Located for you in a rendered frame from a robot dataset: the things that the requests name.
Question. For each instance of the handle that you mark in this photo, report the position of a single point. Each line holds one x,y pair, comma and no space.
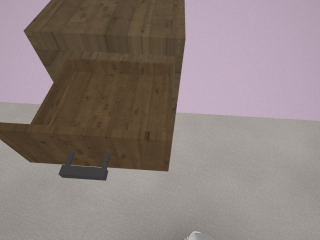
84,172

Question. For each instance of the drawer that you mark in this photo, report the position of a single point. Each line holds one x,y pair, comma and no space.
97,107

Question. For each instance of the cabinet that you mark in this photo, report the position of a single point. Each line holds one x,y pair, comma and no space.
122,30

